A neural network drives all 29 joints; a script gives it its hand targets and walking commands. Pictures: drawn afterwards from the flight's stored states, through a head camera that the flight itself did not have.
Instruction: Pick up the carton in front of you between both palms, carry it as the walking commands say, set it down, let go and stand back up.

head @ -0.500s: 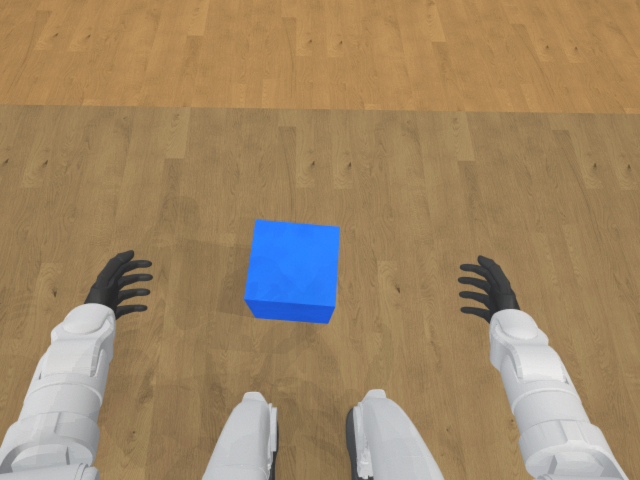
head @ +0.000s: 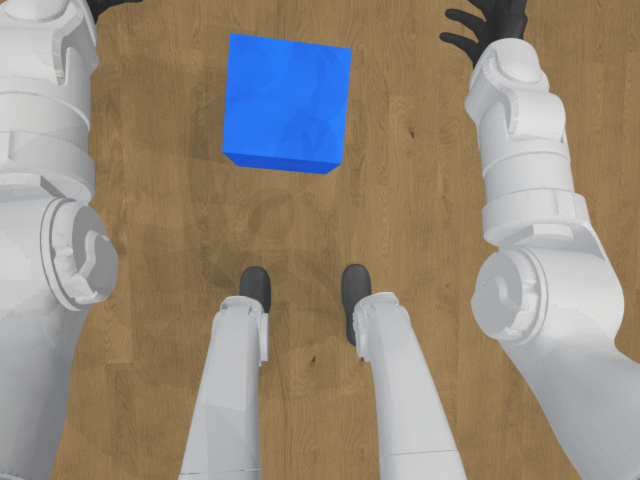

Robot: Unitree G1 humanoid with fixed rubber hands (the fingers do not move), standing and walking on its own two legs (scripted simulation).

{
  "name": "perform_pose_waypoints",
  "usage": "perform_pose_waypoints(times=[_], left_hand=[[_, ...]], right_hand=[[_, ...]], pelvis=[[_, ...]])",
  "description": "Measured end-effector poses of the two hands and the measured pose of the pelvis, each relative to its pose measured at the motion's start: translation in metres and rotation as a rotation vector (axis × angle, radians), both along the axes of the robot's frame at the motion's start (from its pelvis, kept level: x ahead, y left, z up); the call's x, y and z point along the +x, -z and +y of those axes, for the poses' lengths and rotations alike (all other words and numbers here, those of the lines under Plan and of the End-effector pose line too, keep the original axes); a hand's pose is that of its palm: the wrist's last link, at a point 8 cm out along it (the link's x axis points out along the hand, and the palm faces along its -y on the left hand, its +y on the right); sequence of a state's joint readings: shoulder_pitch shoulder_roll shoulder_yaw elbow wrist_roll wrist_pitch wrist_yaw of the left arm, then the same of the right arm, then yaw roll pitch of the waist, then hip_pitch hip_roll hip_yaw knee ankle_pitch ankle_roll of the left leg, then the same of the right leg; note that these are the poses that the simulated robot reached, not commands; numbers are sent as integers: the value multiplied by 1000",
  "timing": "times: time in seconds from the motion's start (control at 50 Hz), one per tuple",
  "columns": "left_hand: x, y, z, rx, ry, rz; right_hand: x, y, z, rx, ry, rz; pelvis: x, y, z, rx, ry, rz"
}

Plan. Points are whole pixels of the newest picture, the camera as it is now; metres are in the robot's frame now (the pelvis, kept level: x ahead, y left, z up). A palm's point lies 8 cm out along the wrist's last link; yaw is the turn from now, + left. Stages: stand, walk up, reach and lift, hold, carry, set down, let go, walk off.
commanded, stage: reach and lift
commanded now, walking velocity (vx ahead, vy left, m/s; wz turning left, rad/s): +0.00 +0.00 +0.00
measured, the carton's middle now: (286, 116) +0.56 +0.02 -0.53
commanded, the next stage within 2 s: none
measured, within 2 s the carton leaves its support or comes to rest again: leaves its support in 1.86 s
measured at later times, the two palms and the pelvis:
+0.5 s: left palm (160, 72) +0.57 +0.20 -0.30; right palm (420, 96) +0.54 -0.17 -0.30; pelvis +0.02 -0.01 -0.13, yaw -2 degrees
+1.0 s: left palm (193, 104) +0.56 +0.19 -0.46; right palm (387, 122) +0.53 -0.17 -0.46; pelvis -0.02 -0.01 -0.28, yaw -3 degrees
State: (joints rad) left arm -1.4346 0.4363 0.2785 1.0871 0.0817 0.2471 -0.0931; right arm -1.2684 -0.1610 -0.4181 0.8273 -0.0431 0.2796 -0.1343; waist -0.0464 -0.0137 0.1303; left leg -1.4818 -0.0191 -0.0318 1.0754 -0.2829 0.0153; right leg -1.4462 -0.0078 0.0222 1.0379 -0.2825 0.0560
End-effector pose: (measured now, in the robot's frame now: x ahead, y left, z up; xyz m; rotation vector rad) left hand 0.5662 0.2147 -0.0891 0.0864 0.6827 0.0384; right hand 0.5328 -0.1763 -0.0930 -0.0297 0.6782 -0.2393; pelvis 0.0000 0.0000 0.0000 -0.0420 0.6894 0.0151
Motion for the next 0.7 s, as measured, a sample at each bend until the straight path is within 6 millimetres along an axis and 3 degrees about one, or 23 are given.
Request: perform_pose_waypoints(times=[0.14, 0.28, 0.4, 0.54, 0.7], left_hand=[[25, 28, -6, -5, 0, -20], [19, 80, -14, -4, -14, 10], [6, 150, -18, 6, -34, 36], [-3, 232, -8, 29, -54, 15], [-3, 290, -4, 14, -50, 2]], right_hand=[[21, 29, 7, 3, 3, -20], [14, 81, 6, 8, 0, 5], [7, 146, 2, 6, -4, 25], [6, 226, 3, 4, -32, 14], [6, 285, 4, 12, -29, 15]], pelvis=[[20, 2, 2, -7, 0, 96], [36, 26, -1, -11, 12, 206], [35, 76, -6, -11, 22, 261], [15, 152, -13, -10, 27, 232], [-14, 222, -14, -16, 26, 107]])
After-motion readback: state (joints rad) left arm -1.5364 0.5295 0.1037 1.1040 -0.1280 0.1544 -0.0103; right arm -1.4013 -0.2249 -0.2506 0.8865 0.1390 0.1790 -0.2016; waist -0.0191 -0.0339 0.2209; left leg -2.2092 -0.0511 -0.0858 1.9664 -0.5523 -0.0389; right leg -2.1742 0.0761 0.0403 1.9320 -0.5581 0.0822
